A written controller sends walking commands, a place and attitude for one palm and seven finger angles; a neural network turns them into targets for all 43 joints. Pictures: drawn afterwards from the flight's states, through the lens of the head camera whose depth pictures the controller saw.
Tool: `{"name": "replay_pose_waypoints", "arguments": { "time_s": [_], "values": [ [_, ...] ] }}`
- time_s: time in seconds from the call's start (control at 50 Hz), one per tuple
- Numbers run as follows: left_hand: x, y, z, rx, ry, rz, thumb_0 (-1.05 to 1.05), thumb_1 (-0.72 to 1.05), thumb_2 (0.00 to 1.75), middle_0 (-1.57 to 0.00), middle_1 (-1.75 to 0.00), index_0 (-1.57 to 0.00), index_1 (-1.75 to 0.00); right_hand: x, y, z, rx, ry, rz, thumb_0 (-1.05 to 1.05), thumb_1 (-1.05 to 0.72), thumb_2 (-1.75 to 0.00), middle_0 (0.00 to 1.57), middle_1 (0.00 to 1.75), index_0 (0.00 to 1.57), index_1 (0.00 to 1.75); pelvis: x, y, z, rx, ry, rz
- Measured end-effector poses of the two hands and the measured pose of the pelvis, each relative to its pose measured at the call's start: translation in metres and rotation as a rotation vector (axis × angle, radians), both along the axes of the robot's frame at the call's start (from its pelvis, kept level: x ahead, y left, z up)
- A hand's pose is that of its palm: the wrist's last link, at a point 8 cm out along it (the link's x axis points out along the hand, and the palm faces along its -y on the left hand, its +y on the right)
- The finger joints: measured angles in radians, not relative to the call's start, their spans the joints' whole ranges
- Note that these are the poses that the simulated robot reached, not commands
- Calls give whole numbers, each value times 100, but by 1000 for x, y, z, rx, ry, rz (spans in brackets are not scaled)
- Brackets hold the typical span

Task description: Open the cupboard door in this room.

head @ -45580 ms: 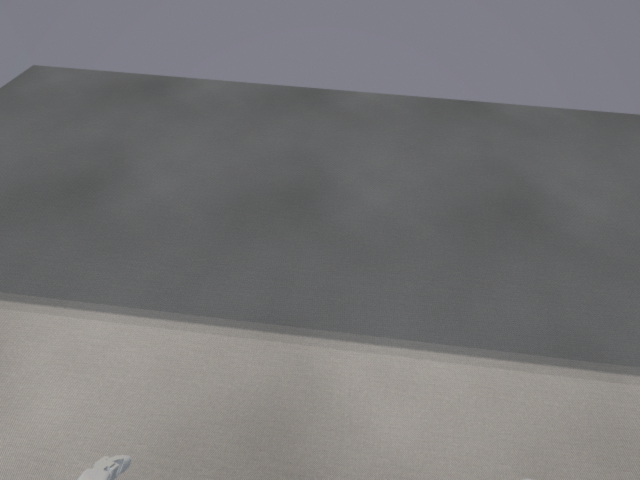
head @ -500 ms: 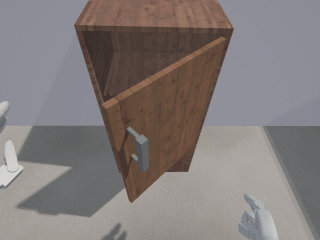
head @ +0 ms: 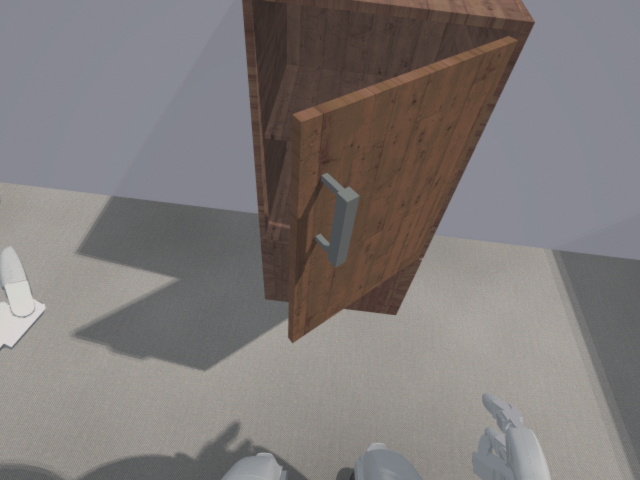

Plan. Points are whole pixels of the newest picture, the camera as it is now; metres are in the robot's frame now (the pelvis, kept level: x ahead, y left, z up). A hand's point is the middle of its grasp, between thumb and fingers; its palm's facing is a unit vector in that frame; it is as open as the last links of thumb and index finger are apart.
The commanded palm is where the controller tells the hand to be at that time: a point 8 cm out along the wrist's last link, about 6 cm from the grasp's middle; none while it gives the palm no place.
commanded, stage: stop stepping back and stand still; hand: left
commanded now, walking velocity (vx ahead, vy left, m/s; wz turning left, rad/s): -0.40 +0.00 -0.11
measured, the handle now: (333, 221) +0.45 +0.02 +0.05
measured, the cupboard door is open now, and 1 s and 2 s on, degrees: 43 43 43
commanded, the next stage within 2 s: let the arm hang, fingers relaxed in 1.00 s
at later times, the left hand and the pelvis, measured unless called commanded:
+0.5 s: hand out of the picture +0.12 +0.22 +0.21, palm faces +0.32 -0.82 -0.47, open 7.4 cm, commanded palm +0.09 +0.26 +0.20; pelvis -0.10 -0.01 +0.02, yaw -10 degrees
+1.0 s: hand out of the picture +0.09 +0.23 +0.19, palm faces +0.37 -0.78 -0.50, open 7.4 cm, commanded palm +0.06 +0.25 +0.20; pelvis -0.14 -0.02 +0.03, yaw -10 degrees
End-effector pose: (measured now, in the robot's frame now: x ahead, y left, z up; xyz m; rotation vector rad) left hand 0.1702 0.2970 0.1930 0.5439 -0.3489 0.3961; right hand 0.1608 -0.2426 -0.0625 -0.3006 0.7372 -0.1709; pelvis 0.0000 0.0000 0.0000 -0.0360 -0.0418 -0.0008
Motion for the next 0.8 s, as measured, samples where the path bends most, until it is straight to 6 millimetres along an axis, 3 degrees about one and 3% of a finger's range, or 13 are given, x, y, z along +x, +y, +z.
{"name": "replay_pose_waypoints", "arguments": {
  "time_s": [0.1,0.24,0.32,0.38,0.46,0.52,0.58,0.66,0.72,0.8],
  "values": [
    [-12,10,16,0,-12,-14,1,89,89,-21,-30,-21,-30,-30,20,15,50,-18,-16,1,-90,-90,20,30,20,30,-25,4,16,-49,21,-34],
    [-36,-14,30,-58,-15,-123,1,89,89,-21,-30,-20,-30,-73,27,35,79,-37,-43,1,-90,-90,20,30,20,30,-55,0,32,-50,76,-83],
    [-53,-27,32,-18,39,-140,1,89,89,-21,-30,-20,-30,-95,18,36,89,-59,-45,1,-90,-90,20,30,20,30,-79,-9,32,-12,95,-83],
    [-73,-39,28,77,66,-169,1,89,89,-21,-30,-20,-30,-113,1,18,84,-80,-51,1,-90,-90,21,30,20,30,-101,-13,13,46,88,-138],
    [-89,-39,33,74,50,-183,1,89,89,-22,-30,-21,-30,-152,-18,6,81,7,-125,1,-90,-90,20,30,20,30,-101,-14,17,25,47,-160],
    [-86,-26,26,17,15,-122,1,89,89,-22,-30,-21,-30,-176,-31,5,54,33,-188,1,-90,-90,20,30,20,30,-97,-15,19,49,27,-181],
    [-71,-16,7,-71,5,-75,1,89,89,-21,-30,-21,-30,-191,-42,0,6,29,-224,1,-90,-90,20,30,20,30,-96,-10,12,46,7,-167],
    [-53,-26,-16,-142,28,-112,1,89,89,-21,-30,-20,-30,-200,-45,-5,-13,1,-263,2,-90,-90,20,30,20,30,-107,-3,2,64,-16,-168],
    [-56,-47,-9,-90,55,-203,2,90,89,-21,-30,-20,-30,-206,-35,2,15,-44,-258,2,-90,-90,20,30,20,30,-121,-5,5,69,-23,-173],
    [-83,-64,22,70,29,-280,2,89,89,-21,-30,-21,-30,-213,-22,3,74,-61,-230,2,-90,-90,20,30,20,30,-133,-14,9,61,-11,-175]
  ]
}}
